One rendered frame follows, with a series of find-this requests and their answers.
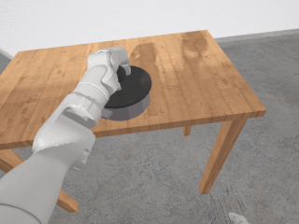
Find lid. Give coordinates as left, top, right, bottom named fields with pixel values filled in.
left=104, top=65, right=152, bottom=109

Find pot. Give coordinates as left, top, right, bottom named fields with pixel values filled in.
left=101, top=93, right=150, bottom=121

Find robot left upper arm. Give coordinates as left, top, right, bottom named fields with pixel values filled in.
left=0, top=114, right=96, bottom=224

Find right robot hand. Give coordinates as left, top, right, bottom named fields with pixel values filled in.
left=228, top=212, right=251, bottom=224

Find table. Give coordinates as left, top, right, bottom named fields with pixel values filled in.
left=0, top=30, right=267, bottom=213

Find knob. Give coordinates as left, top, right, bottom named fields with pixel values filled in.
left=116, top=65, right=126, bottom=83

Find left robot hand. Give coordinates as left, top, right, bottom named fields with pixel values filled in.
left=93, top=46, right=131, bottom=91

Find left robot forearm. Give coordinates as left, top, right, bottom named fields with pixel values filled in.
left=32, top=49, right=119, bottom=152

